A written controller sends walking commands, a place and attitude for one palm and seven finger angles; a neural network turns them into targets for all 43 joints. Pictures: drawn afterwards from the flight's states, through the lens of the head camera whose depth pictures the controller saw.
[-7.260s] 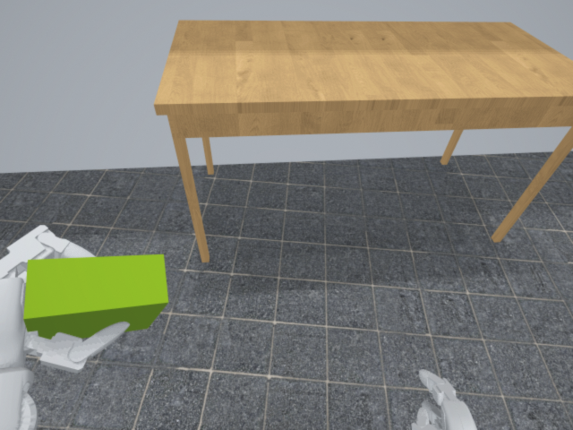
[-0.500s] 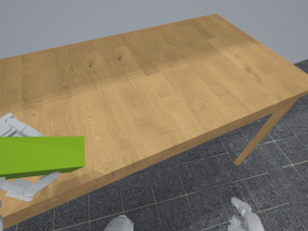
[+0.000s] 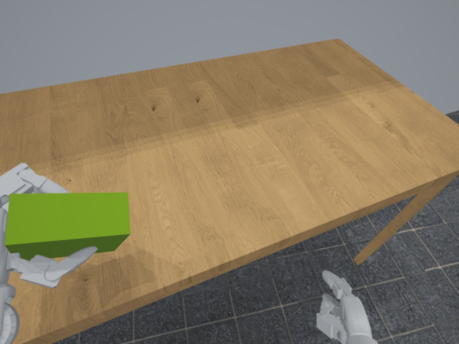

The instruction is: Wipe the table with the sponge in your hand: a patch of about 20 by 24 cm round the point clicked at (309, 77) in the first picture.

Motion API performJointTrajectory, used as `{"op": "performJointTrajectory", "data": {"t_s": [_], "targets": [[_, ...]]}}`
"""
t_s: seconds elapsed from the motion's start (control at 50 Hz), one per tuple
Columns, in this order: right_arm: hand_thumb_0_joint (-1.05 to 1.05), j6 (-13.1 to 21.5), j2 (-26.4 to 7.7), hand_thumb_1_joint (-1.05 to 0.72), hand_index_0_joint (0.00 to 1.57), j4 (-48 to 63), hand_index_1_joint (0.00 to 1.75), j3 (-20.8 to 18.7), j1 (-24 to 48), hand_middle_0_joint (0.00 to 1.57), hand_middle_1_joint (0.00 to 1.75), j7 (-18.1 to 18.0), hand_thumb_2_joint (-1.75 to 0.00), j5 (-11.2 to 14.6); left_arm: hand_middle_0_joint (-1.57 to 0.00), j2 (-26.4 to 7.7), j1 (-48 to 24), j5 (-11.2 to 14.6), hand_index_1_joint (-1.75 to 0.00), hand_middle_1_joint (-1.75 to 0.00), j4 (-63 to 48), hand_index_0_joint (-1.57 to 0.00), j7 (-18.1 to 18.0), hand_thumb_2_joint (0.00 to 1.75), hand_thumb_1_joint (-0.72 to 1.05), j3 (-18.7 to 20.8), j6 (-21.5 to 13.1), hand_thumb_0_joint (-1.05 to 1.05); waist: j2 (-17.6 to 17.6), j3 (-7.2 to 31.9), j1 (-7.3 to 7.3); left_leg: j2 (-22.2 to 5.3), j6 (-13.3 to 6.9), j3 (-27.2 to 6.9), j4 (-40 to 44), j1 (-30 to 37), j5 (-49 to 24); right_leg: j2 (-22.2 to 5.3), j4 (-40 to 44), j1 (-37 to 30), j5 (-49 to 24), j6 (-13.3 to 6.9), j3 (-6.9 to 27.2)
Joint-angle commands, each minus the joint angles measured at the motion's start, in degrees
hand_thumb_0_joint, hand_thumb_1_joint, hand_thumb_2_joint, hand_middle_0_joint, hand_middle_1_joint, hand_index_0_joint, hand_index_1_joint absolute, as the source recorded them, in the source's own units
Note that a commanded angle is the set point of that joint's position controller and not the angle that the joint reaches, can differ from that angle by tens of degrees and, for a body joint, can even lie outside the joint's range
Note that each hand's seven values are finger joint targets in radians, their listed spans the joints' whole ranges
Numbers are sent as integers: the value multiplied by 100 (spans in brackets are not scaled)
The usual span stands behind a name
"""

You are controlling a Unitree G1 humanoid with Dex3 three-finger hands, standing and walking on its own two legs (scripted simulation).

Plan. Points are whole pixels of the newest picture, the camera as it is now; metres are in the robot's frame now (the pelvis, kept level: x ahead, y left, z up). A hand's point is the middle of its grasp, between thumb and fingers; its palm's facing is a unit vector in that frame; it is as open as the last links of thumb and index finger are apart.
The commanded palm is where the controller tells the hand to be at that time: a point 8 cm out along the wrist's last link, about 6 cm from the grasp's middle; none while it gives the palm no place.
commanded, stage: come to a stop and stand still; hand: left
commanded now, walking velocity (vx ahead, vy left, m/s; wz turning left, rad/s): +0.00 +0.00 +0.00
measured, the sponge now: (88, 226) +0.23 +0.22 +0.14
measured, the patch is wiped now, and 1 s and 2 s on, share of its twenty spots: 0.00 0.00 0.00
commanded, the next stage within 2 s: look again from close up in 0.60 s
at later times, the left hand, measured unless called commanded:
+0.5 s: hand out of the picture +0.20 +0.31 +0.16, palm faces +0.42 -0.81 -0.41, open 9.7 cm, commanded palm +0.15 +0.33 +0.18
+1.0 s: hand (21, 225) +0.21 +0.29 +0.15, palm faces +0.37 -0.84 -0.40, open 9.7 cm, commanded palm +0.15 +0.32 +0.18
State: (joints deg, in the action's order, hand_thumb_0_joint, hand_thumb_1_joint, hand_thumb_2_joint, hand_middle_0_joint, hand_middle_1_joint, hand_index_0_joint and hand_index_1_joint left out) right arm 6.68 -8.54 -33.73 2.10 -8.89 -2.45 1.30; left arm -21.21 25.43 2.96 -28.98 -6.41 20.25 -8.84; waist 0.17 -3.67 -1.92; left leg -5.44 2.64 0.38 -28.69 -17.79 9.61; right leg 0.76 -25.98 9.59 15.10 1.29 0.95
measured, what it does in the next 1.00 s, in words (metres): stands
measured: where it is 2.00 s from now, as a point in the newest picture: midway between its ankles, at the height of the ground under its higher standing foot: outside the picture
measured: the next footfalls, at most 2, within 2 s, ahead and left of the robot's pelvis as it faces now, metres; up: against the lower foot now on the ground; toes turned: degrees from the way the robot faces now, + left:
left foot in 1.90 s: +0.01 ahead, +0.12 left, +0.00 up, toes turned -5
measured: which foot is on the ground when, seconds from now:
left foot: down 0.00-1.00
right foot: down 0.00-1.00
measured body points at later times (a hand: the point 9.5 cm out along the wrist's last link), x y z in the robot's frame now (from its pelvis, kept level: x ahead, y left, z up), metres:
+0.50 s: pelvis -0.02 +0.05 +0.00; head +0.02 +0.08 +0.44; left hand +0.18 +0.35 +0.18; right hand +0.14 -0.17 -0.08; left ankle +0.06 +0.15 -0.74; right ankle -0.01 -0.14 -0.74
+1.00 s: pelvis -0.01 +0.04 +0.00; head +0.03 +0.07 +0.45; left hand +0.19 +0.33 +0.17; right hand +0.18 -0.18 -0.06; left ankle +0.06 +0.15 -0.74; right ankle -0.01 -0.14 -0.74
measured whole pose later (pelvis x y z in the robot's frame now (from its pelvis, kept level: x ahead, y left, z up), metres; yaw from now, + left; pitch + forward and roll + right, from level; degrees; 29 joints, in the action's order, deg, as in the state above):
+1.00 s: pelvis -0.01 +0.04 +0.00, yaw +0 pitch -2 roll -2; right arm 8.7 -10.8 -33.2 0.2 -10.1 -1.4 1.5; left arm -21.3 24.2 0.4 -28.5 -5.8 20.9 -11.4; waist 2.0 -6.0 -1.9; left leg -2.4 -0.9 2.1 -28.4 -17.6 9.3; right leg -2.4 -22.6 8.2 13.0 4.0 2.2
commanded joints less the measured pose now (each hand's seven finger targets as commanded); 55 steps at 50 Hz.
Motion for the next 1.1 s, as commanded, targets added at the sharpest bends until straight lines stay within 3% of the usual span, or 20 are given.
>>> {"op": "performJointTrajectory", "data": {"t_s": [0.0, 0.02, 0.04, 0.08, 0.14, 0.2, 0.22, 0.24, 0.28, 0.32, 0.44, 0.54, 0.62, 0.64, 0.72, 0.74, 0.82, 0.84, 1.04, 1.08], "targets": [[0, 572, -463, -90, 20, 317, 30, -410, 66, 20, 30, -94, -90, -222, -120, -1812, -2720, -283, -160, -160, 1026, -120, 233, 130, 10, 1444, -670, 0, 989, 1023, 46, 681, -299, 295, -106, 705, -784, -817, 540, 321, -3144, -599, 903], [0, 651, -951, -90, 20, 868, 30, -616, 216, 20, 30, -24, -90, 1, -120, -1026, -1765, -87, -160, -160, 675, -120, 158, 130, 10, 787, -503, 0, -400, 1449, -135, 482, -285, 443, 131, 1584, -1187, -651, 114, 347, -3118, -528, 801], [0, 611, -973, -90, 20, 917, 30, -637, -42, 20, 30, 13, -90, -9, -120, -872, -1560, -109, -160, -160, 191, -120, 214, 130, 10, 558, -605, 0, -612, 1594, -53, 237, -370, 463, -68, 1636, -1728, -480, -7, 259, -2887, -313, 573], [0, 571, -958, -90, 20, 1068, 30, -596, 222, 20, 30, 208, -90, 20, -120, -797, -1017, -62, -160, -160, -714, -120, 219, 130, 10, 329, -592, 0, -346, 1429, -96, 176, -389, 406, -18, 1473, -1629, -340, 169, 213, -2155, -98, 364], [0, 539, -938, -90, 20, 1124, 30, -546, 337, 20, 30, 230, -90, 25, -120, -755, -355, -52, -160, -160, -981, -120, 142, 130, 10, 351, -519, 0, 65, 1059, -52, 192, -354, 322, 223, 1037, -361, -280, 440, 302, -887, -156, 209], [0, 501, -978, -90, 20, 1158, 30, -533, 346, 20, 30, 107, -90, -24, -120, -1274, -432, -43, -160, -160, -1146, -120, 61, 130, 10, 958, -648, 0, 159, 556, 14, 300, -284, 179, 525, 613, 939, -271, 755, 660, 300, -222, 301], [0, 471, -1023, -90, 20, 1121, 30, -511, 443, 20, 30, 53, -90, -15, -120, -1617, -383, -65, -160, -160, -1210, -120, -22, 130, 10, 1345, -667, 0, -194, 528, -2, 218, -295, 138, 742, 697, 1096, -159, 660, 748, 484, -198, 190], [0, 440, -1014, -90, 20, 1139, 30, -519, 358, 20, 30, 15, -90, -26, -120, -1290, -479, -51, -160, -160, -1216, -120, -5, 130, 10, 1142, -738, 0, -572, 553, 50, 66, -399, -74, 981, 411, 1388, -101, 417, 450, 455, -176, -30], [0, 487, -1029, -90, 20, 1174, 30, -519, 322, 20, 30, -15, -90, 4, -120, -1381, -690, -79, -160, -160, -1417, -120, -36, 130, 10, 1241, -842, 0, -1218, 641, 10, -187, -537, -296, 1304, 33, 1959, -4, -59, -51, 235, -142, -172], [0, 574, -990, -90, 20, 1123, 30, -471, 338, 20, 30, 2, -90, 19, -120, -1413, -692, -116, -160, -160, -1417, -120, -72, 130, 10, 1306, -873, 0, -1262, 792, -21, -205, -551, -236, 1242, 46, 2108, -4, -146, -138, 164, -158, -199], [0, 752, -1007, -90, 20, 831, 30, -464, 96, 20, 30, 95, -90, -20, -120, -716, -704, -179, -160, -160, -1124, -120, -6, 130, 10, 532, -804, 0, -617, 698, 111, 1, -448, -255, 861, 435, 1748, -49, 455, 272, 65, -167, -49], [0, 753, -950, -90, 20, 711, 30, -423, 178, 20, 30, 91, -90, -54, -120, -685, -922, -264, -160, -160, -921, -120, -29, 130, 10, 454, -742, 0, -556, 674, 88, -73, -467, -366, 1026, 417, 1678, -84, 446, 209, -16, -140, -47], [0, 718, -935, -90, 20, 756, 30, -412, 375, 20, 30, 72, -90, -37, -120, -1117, -1022, -261, -160, -160, -1186, -120, -82, 130, 10, 867, -717, 0, -526, 826, 73, 28, -399, -182, 909, 735, 1190, -146, 557, 250, -219, -172, 119], [0, 660, -854, -90, 20, 776, 30, -384, 279, 20, 30, 67, -90, -58, -120, -753, -894, -218, -160, -160, -1107, -120, -31, 130, 10, 552, -738, 0, -579, 788, 89, 0, -439, -260, 915, 615, 1140, -168, 562, 132, -306, -167, 7], [0, 636, -890, -90, 20, 842, 30, -405, 384, 20, 30, 59, -90, -25, -120, -1128, -672, -200, -160, -160, -1309, -120, -80, 130, 10, 948, -711, 0, -598, 978, 64, 14, -377, -152, 846, 825, 623, -198, 511, 33, -602, -166, 34], [0, 584, -867, -90, 20, 861, 30, -406, 260, 20, 30, 65, -90, -35, -120, -762, -586, -157, -160, -160, -1255, -120, -21, 130, 10, 613, -723, 0, -589, 941, 88, -15, -407, -213, 870, 722, 591, -187, 494, -45, -637, -159, -65], [0, 549, -920, -90, 20, 893, 30, -431, 364, 20, 30, 59, -90, 10, -120, -1008, -483, -181, -160, -160, -1230, -120, -73, 130, 10, 856, -667, 0, -631, 886, 77, 0, -361, -94, 834, 759, 604, -219, 553, 27, -639, -162, 24], [0, 500, -903, -90, 20, 903, 30, -436, 239, 20, 30, 52, -90, -4, -120, -716, -423, -145, -160, -160, -1108, -120, -21, 130, 10, 565, -671, 0, -591, 823, 97, -11, -401, -148, 832, 648, 693, -222, 590, -12, -607, -149, -55], [0, 434, -925, -90, 20, 949, 30, -465, 279, 20, 30, -5, -90, 30, -120, -756, -564, -143, -160, -160, -1281, -120, -74, 130, 10, 517, -618, 0, -504, 762, 117, 28, -388, -149, 777, 691, 662, -250, 631, 3, -628, -142, -28], [0, 467, -961, -90, 20, 995, 30, -503, 325, 20, 30, -24, -90, 40, -120, -998, -668, -142, -160, -160, -1544, -120, -110, 130, 10, 695, -658, 0, -594, 703, 89, -80, -379, -196, 784, 697, 434, -292, 534, 6, -815, -133, 7]]}}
